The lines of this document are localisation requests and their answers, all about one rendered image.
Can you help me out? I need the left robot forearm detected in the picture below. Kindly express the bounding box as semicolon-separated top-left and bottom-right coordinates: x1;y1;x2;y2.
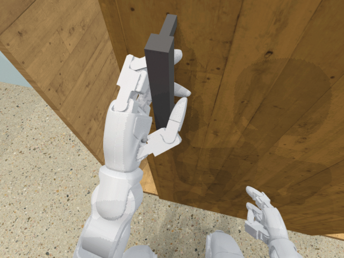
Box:
73;165;144;258

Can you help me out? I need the robot right thigh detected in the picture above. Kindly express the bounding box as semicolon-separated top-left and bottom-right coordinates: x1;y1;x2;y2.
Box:
205;232;244;258

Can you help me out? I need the handle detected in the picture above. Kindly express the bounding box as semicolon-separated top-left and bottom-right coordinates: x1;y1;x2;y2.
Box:
144;14;177;130

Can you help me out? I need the right robot forearm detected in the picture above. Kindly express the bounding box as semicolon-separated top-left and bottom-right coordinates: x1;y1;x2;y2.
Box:
269;239;303;258

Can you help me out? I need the robot left thigh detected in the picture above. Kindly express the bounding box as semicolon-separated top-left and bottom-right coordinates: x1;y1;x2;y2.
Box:
122;245;157;258

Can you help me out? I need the robot right hand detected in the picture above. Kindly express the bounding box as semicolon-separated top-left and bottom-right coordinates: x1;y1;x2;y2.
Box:
245;186;289;247

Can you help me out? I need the robot thigh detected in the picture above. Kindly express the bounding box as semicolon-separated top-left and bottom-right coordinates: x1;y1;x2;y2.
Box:
205;232;244;258
122;245;157;258

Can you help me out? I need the robot left hand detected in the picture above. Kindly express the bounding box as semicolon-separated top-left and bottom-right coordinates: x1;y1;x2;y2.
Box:
103;49;191;173

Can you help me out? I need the wardrobe door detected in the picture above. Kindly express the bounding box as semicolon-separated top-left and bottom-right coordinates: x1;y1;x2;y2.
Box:
98;0;344;236

